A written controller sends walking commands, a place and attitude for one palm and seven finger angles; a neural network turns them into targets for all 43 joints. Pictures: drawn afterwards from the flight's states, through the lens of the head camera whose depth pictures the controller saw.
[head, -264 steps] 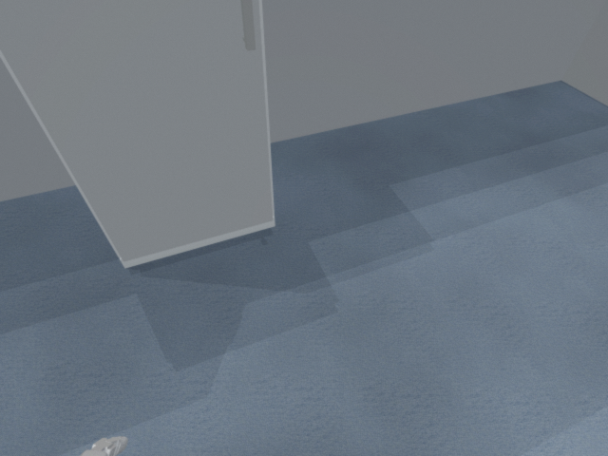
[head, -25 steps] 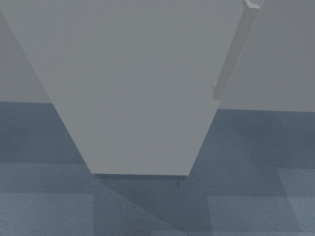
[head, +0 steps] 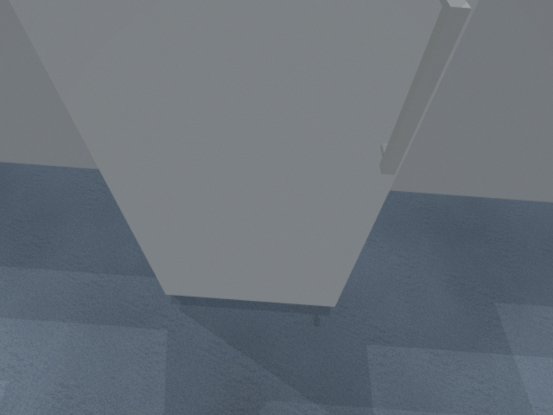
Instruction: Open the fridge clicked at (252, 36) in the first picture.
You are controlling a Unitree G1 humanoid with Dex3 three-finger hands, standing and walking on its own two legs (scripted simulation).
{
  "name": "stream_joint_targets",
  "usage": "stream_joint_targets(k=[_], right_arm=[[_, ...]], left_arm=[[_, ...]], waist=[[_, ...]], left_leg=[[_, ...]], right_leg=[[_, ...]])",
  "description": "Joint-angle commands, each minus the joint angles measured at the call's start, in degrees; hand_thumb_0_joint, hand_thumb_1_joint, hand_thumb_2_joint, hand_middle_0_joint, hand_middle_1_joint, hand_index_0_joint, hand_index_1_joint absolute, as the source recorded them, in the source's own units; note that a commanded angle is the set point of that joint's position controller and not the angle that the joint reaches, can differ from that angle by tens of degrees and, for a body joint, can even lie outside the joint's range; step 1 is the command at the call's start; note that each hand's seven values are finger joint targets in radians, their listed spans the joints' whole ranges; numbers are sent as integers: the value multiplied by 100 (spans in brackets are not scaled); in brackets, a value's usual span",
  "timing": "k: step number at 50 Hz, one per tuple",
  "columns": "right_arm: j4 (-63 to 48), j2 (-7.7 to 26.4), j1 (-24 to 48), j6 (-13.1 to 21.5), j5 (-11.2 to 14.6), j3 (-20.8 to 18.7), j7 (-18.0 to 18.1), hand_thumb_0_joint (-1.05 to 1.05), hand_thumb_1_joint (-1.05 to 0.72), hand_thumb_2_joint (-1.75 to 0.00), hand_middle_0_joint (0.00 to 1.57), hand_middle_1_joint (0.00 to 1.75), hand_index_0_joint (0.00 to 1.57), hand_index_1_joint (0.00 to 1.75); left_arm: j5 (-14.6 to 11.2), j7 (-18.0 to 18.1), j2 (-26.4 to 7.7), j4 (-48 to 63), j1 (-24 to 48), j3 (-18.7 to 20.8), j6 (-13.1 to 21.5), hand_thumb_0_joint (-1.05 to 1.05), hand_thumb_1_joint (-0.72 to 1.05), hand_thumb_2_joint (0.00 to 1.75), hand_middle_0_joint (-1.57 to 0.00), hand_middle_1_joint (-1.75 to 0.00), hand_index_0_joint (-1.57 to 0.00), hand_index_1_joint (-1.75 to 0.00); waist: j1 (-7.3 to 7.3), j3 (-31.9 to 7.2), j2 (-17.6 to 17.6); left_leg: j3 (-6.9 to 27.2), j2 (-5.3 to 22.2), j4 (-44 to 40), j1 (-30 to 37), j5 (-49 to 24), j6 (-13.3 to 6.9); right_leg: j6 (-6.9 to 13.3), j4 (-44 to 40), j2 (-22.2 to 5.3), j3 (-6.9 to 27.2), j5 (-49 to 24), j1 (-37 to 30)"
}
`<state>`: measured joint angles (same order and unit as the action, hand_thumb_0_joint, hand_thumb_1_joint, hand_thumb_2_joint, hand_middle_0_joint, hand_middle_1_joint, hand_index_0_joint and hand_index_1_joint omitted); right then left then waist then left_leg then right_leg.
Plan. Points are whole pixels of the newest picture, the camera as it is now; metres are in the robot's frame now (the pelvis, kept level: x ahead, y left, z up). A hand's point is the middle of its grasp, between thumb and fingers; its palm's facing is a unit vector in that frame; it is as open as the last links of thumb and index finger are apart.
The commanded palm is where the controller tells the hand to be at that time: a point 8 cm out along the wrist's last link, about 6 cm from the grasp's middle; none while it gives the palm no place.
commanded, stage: come to a stop and stand still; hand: right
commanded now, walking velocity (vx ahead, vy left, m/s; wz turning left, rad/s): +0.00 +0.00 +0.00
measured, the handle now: (411, 95) +0.52 -0.14 +0.20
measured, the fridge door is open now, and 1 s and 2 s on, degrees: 0 0 0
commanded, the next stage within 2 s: look again from close up in 0.36 s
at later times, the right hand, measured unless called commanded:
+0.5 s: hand out of the picture +0.01 -0.17 -0.16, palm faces +0.02 +0.98 -0.22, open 7.4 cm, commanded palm none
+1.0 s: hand out of the picture -0.02 -0.17 -0.17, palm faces +0.01 +0.98 -0.21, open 7.4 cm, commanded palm none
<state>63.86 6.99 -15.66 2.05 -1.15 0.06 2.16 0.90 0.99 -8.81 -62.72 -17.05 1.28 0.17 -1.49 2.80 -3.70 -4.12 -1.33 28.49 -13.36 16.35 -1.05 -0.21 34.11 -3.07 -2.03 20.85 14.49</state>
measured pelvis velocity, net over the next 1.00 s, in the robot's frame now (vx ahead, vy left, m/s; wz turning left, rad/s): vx -0.02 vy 0.01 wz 0.00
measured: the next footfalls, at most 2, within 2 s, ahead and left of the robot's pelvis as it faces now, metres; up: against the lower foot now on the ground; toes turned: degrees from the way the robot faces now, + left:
left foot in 1.84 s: +0.10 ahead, +0.12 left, +0.00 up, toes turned -1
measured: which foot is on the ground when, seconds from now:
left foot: down 0.00-1.00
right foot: down 0.00-1.00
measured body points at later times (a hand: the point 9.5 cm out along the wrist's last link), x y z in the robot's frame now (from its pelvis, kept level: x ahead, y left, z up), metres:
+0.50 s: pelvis -0.01 +0.01 +0.01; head -0.01 +0.02 +0.46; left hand +0.00 +0.23 -0.16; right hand +0.01 -0.22 -0.15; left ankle -0.02 +0.11 -0.73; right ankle -0.03 -0.11 -0.73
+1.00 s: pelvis -0.02 +0.01 +0.01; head -0.02 +0.01 +0.46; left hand -0.02 +0.24 -0.15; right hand -0.02 -0.22 -0.15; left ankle -0.02 +0.11 -0.73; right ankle -0.03 -0.11 -0.73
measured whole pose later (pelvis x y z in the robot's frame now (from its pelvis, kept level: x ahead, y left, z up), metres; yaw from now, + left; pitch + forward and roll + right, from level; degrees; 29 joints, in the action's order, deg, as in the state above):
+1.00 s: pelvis -0.02 +0.01 +0.01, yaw +0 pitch -2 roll +0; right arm 63.4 10.4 -15.7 1.0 -0.7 0.5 1.3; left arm 0.6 1.3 -9.5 -65.1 -15.2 -0.3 1.4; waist 0.3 2.1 0.3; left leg -3.4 0.5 26.1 -11.1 13.5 -1.3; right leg 0.0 25.1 -0.8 -2.9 14.1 9.3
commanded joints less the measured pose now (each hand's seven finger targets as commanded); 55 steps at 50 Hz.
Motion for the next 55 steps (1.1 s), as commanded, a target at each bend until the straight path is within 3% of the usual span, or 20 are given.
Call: stream_joint_targets(k=[1,2,3,5,7,10,17,19,24,28,39,42,48,55], right_arm=[[-231,655,-249,164,56,-113,91,0,-90,-90,20,30,20,30],[-235,650,-357,108,51,-94,82,0,-90,-90,20,30,20,30],[-210,671,-387,65,46,-91,81,0,-90,-90,20,30,20,30],[-195,641,-405,17,40,-87,75,0,-90,-90,20,30,20,30],[-197,654,-410,22,40,-86,66,0,-90,-90,20,30,20,30],[-235,692,-346,-11,49,-84,51,0,-90,-90,20,30,20,30],[-296,835,-306,-11,37,-99,28,0,-90,-90,20,30,20,30],[-316,862,-279,-19,46,-100,16,0,-90,-90,20,30,20,30],[-329,934,-279,-7,50,-107,-4,0,-90,-90,20,30,20,30],[-320,957,-310,11,45,-117,-4,0,-90,-90,20,30,20,30],[-256,993,-296,-1,45,-110,-11,0,-90,-90,20,30,20,30],[-245,1012,-290,5,40,-107,-14,0,-90,-90,20,30,20,30],[-277,1062,-200,-4,36,-122,-26,0,-90,-90,20,30,20,30],[-286,1136,-77,-3,39,-136,-40,0,-90,-90,20,30,20,30]], left_arm=[[4,27,-239,195,-619,-42,244,0,90,90,-20,-30,-20,-30],[22,61,-373,186,-519,-41,263,0,90,90,-20,-30,-20,-30],[10,104,-410,202,-451,-37,248,0,90,90,-20,-30,-20,-30],[-2,144,-447,214,-451,-51,213,0,90,90,-20,-30,-20,-30],[-2,147,-430,201,-429,-67,204,0,90,90,-20,-30,-20,-30],[0,136,-473,163,-338,-77,191,0,90,90,-20,-30,-20,-30],[2,101,-521,119,-209,-99,178,0,90,90,-20,-30,-20,-30],[5,92,-537,104,-189,-112,170,0,90,90,-20,-30,-20,-30],[5,76,-564,62,-179,-113,170,0,90,90,-20,-30,-20,-30],[-7,75,-581,20,-191,-102,191,0,90,90,-20,-30,-20,-30],[-7,69,-600,-60,-148,-86,167,0,90,90,-20,-30,-20,-30],[-11,65,-619,-51,-157,-84,168,0,90,90,-20,-30,-20,-30],[-5,58,-690,-44,-83,-72,174,0,90,90,-20,-30,-20,-30],[-2,59,-808,-13,4,-58,203,0,90,90,-20,-30,-20,-30]], waist=[[-46,-753,150],[82,-584,-441],[92,-422,-504],[95,-160,43],[94,-80,348],[97,76,340],[133,221,521],[141,267,428],[139,171,416],[159,26,425],[170,178,350],[162,114,475],[168,172,327],[183,31,298]], left_leg=[[550,891,74,621,-2858,-305],[495,755,180,471,-2334,-200],[440,670,156,366,-1896,-160],[434,646,8,307,-1663,-157],[469,715,-63,319,-1936,-154],[514,719,-200,243,-1534,-137],[620,779,-494,255,-1165,-144],[648,792,-572,210,-950,-157],[711,808,-689,195,-708,-177],[687,832,-668,324,-921,-180],[751,817,-821,167,-517,-184],[749,840,-846,201,-559,-181],[752,812,-871,140,-354,-175],[694,808,-793,257,-581,-157]], right_leg=[[101,-802,-245,309,-2004,-456],[165,-658,-388,396,-2964,-464],[208,-627,-461,411,-3317,-468],[214,-683,-443,413,-2923,-312],[184,-761,-374,386,-2594,-305],[189,-1005,-329,396,-2004,-286],[180,-1225,-244,367,-1360,-216],[175,-1290,-237,357,-1204,-203],[161,-1302,-209,343,-1092,-237],[164,-1290,-231,338,-1221,-265],[149,-1359,-242,351,-1033,-223],[151,-1340,-240,347,-1070,-246],[152,-1436,-274,393,-1004,-184],[162,-1500,-319,451,-1182,-228]])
